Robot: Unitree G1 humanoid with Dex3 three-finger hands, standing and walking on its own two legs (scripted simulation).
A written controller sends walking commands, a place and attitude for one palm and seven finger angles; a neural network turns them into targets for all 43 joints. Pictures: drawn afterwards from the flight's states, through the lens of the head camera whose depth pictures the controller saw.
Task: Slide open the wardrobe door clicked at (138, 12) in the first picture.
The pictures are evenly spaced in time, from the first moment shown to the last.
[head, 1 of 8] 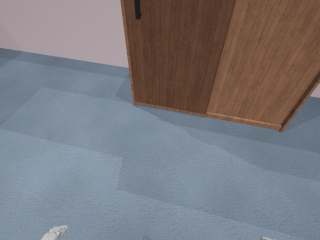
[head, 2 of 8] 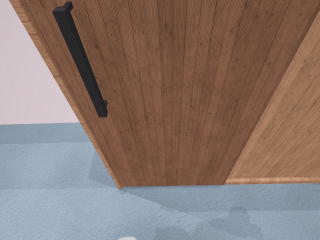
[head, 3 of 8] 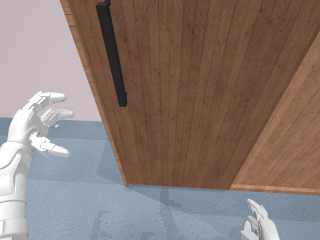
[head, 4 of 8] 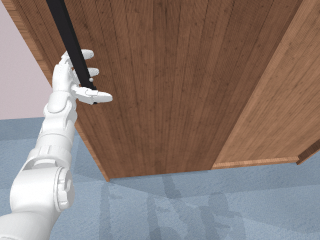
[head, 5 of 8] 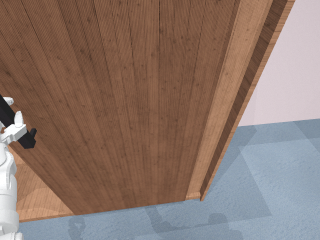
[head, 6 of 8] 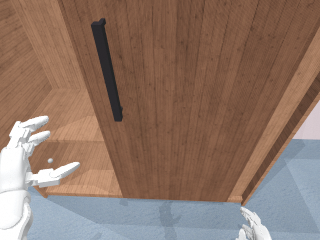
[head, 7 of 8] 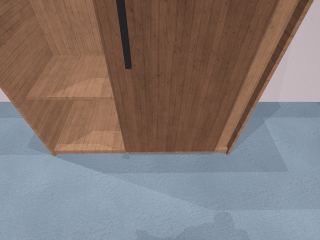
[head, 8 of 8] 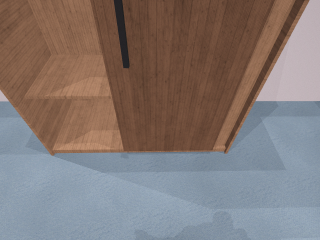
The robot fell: no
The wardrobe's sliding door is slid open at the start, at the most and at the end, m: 0.00 0.52 0.51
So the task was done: yes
